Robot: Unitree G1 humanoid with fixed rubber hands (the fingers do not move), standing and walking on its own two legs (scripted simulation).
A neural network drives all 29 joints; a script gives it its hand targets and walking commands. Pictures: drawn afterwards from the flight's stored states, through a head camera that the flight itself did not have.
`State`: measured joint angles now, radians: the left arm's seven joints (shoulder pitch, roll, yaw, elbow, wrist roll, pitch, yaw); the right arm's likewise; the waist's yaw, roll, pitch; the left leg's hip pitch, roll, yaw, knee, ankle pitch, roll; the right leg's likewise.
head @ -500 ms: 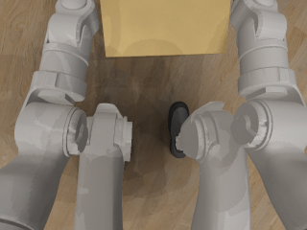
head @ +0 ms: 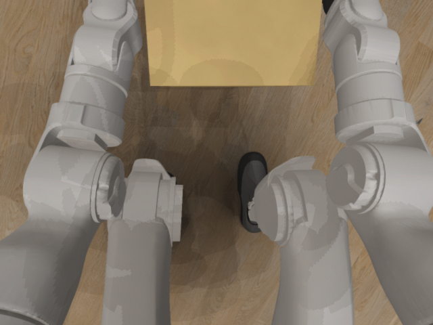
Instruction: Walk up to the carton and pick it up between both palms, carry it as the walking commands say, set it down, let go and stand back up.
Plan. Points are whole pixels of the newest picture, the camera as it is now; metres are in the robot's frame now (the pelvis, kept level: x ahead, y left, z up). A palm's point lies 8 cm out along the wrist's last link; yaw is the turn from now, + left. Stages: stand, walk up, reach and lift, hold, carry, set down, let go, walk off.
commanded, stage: set down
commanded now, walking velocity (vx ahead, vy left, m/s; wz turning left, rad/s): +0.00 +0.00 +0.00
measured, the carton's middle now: (228, 16) +0.53 -0.02 -0.23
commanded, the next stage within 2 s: none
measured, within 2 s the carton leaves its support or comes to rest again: rests again in 1.34 s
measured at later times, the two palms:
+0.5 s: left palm out of the picture +0.54 +0.12 -0.19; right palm out of the picture +0.55 -0.17 -0.16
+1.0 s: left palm out of the picture +0.54 +0.12 -0.19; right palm out of the picture +0.54 -0.17 -0.16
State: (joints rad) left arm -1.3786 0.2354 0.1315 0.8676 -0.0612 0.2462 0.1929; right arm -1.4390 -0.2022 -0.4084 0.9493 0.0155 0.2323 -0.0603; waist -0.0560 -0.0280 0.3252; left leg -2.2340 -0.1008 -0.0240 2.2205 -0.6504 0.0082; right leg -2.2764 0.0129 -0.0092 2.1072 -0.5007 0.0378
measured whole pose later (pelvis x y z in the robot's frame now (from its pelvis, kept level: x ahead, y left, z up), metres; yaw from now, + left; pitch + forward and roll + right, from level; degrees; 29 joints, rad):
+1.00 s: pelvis +0.00 +0.00 -0.01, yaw +0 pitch +39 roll -3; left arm -1.37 0.23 0.14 0.95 -0.02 0.19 0.14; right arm -1.43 -0.20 -0.41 1.03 0.01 0.17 -0.07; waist -0.06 -0.03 0.29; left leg -2.26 -0.09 -0.01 2.26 -0.67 0.01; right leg -2.32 0.03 0.00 2.14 -0.51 0.04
